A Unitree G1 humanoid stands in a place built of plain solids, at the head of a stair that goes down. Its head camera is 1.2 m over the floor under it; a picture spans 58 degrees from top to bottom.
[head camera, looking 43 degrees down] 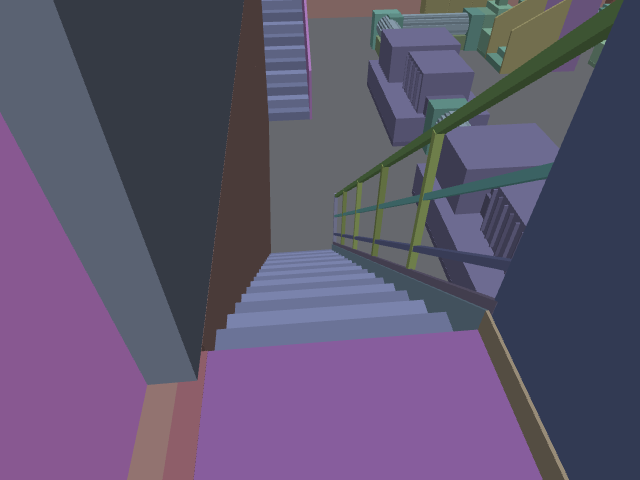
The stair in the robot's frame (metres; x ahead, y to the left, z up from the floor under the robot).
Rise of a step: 0.19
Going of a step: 0.22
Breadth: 0.92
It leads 5 degrees to the left of straight ahead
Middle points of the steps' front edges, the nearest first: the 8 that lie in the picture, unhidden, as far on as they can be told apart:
0.81 -0.08 0.00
1.03 -0.06 -0.19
1.25 -0.04 -0.38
1.47 -0.02 -0.58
1.69 0.00 -0.77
1.91 0.02 -0.96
2.13 0.05 -1.15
2.35 0.07 -1.34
